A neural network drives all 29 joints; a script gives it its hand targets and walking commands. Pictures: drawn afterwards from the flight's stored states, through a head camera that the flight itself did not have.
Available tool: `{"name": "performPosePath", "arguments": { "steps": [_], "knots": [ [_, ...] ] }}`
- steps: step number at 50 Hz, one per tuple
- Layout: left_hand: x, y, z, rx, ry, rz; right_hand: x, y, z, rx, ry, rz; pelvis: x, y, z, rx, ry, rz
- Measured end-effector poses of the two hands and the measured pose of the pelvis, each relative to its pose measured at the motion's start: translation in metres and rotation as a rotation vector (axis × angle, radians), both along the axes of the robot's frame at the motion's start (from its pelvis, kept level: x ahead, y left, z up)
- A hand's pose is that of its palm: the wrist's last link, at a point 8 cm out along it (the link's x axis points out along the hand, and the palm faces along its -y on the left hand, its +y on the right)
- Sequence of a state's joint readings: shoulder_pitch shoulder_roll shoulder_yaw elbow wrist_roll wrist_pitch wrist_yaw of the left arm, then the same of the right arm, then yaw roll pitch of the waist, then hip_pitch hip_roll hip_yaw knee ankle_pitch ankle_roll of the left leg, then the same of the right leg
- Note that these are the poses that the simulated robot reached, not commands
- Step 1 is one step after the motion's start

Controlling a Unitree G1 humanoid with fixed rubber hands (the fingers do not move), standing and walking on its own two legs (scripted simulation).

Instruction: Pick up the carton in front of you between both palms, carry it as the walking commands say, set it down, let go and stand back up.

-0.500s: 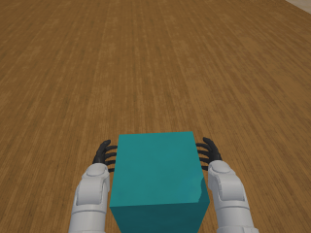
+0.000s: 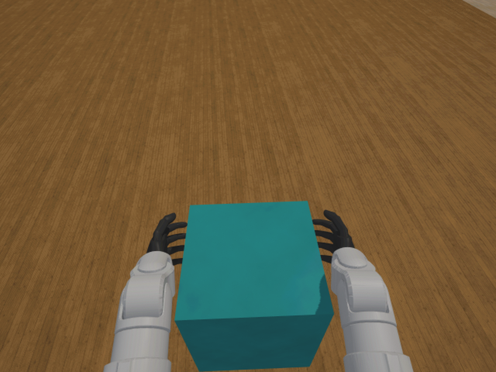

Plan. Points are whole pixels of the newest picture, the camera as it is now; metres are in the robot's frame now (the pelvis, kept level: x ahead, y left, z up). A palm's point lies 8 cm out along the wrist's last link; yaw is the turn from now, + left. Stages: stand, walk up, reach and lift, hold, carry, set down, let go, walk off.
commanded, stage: carry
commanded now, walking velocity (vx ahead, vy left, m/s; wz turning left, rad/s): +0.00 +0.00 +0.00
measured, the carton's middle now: (251, 288) +0.27 +0.00 -0.06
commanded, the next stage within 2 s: hold in 0.02 s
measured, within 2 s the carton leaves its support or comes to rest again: neither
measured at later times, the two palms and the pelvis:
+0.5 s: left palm (153, 264) +0.27 +0.15 +0.04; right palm (340, 263) +0.27 -0.14 +0.04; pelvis -0.05 +0.02 +0.00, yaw -1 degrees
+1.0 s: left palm (173, 296) +0.31 +0.17 -0.17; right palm (306, 284) +0.33 -0.13 -0.18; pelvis -0.08 +0.01 -0.09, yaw +1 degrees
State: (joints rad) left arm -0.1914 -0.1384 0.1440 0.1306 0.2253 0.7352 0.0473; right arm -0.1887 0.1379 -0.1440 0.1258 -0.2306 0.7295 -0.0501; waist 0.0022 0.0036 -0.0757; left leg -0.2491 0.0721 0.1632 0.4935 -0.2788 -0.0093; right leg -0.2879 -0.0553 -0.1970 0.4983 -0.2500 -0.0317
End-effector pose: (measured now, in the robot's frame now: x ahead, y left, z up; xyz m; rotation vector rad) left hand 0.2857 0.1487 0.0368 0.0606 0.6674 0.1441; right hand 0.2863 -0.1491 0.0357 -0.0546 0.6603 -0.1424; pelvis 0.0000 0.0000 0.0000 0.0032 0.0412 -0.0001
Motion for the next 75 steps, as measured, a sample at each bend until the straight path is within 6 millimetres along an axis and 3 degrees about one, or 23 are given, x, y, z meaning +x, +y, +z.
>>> {"name": "performPosePath", "arguments": {
  "steps": [8, 19, 23, 30, 35, 41, 48, 55, 63, 75],
  "knots": [
    [-0.01, 0.0, 0.006, 0.01, 0.002, -0.031, -0.014, -0.001, 0.004, 0.006, 0.004, -0.005, -0.004, 0.003, 0.009, -0.004, -0.097, -0.017],
    [-0.022, 0.006, 0.012, -0.002, 0.001, -0.029, -0.032, 0.006, 0.012, 0.012, 0.003, -0.019, -0.03, 0.013, 0.007, -0.007, -0.167, -0.026],
    [-0.018, 0.006, 0.009, -0.029, 0.009, -0.002, -0.026, 0.008, 0.008, 0.024, 0.011, -0.044, -0.043, 0.017, 0.002, -0.006, -0.18, -0.018],
    [-0.003, 0.009, -0.005, -0.018, 0.013, 0.032, 0.001, 0.012, -0.006, 0.029, 0.014, -0.007, -0.062, 0.019, -0.01, 0.003, -0.148, -0.005],
    [0.002, 0.016, -0.043, -0.011, 0.048, 0.06, 0.016, 0.019, -0.043, 0.01, 0.049, 0.033, -0.069, 0.017, -0.02, 0.007, -0.039, -0.001],
    [0.006, 0.021, -0.116, 0.004, 0.054, 0.077, 0.026, 0.024, -0.118, 0.002, 0.056, 0.065, -0.077, 0.012, -0.039, 0.007, 0.165, 0.011],
    [0.019, 0.02, -0.196, -0.025, 0.004, 0.096, 0.04, 0.022, -0.199, 0.029, 0.007, 0.055, -0.08, 0.008, -0.08, 0.006, 0.419, 0.014],
    [0.038, 0.019, -0.229, -0.059, -0.035, 0.125, 0.061, 0.021, -0.233, 0.069, -0.028, 0.041, -0.073, 0.005, -0.121, 0.013, 0.576, 0.01],
    [0.046, 0.022, -0.265, -0.054, 0.011, 0.137, 0.073, 0.024, -0.27, 0.062, 0.017, 0.058, -0.069, 0.004, -0.154, 0.018, 0.663, 0.015],
    [0.053, 0.024, -0.348, -0.047, 0.009, 0.148, 0.085, 0.027, -0.352, 0.043, 0.015, 0.089, -0.086, 0.005, -0.218, 0.018, 0.751, 0.022]
  ]
}}
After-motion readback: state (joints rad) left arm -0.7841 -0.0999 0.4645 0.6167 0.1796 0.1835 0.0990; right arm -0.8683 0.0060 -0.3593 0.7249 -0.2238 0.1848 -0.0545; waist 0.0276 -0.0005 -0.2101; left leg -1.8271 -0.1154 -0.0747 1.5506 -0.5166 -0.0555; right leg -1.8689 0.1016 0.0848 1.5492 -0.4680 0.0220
